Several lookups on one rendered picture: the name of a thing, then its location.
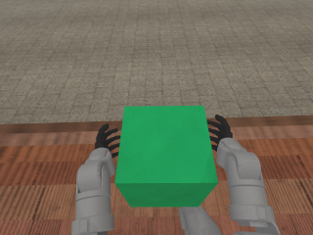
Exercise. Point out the right robot thigh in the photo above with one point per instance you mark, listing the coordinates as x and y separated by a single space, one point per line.
196 221

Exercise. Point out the robot right forearm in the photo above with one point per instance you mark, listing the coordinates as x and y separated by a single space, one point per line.
249 205

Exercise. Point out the carton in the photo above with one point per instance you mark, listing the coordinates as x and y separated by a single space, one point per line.
165 158

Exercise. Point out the robot left forearm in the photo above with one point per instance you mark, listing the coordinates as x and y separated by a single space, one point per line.
93 209

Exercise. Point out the left robot hand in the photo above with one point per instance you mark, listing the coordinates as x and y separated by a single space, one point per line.
101 141

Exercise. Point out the right robot hand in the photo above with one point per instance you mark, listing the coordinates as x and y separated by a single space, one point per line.
224 130

